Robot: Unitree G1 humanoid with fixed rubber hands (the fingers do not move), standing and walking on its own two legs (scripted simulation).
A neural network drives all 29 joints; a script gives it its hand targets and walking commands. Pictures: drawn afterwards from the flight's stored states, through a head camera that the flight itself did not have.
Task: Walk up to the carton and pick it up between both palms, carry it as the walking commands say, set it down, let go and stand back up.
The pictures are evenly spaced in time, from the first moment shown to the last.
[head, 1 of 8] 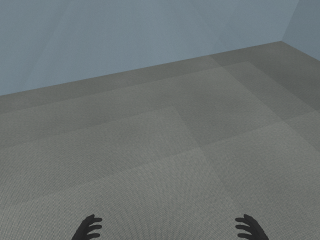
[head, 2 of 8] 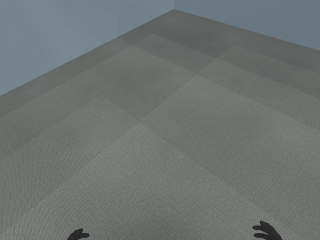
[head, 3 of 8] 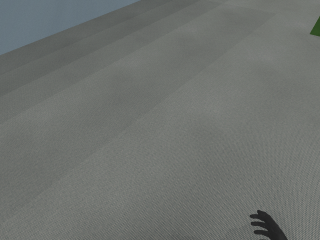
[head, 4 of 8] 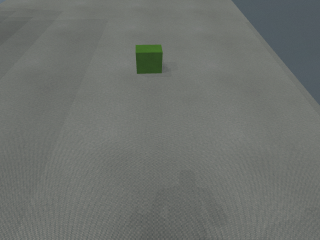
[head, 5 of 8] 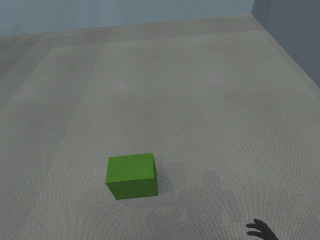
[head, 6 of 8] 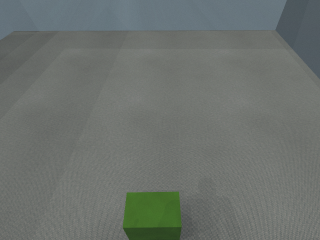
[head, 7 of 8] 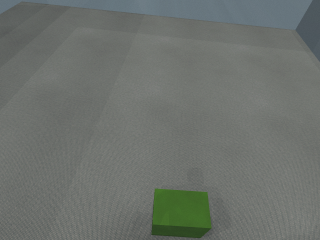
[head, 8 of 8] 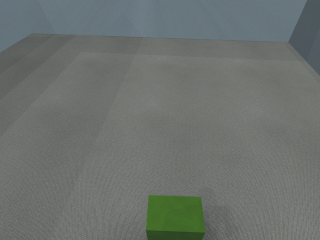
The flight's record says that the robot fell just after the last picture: no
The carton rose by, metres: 0.00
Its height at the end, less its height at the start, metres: +0.00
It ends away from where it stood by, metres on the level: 0.00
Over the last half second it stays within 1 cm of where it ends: yes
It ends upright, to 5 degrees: yes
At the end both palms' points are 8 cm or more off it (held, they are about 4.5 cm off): yes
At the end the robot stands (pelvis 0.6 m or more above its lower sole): yes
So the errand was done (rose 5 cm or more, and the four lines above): no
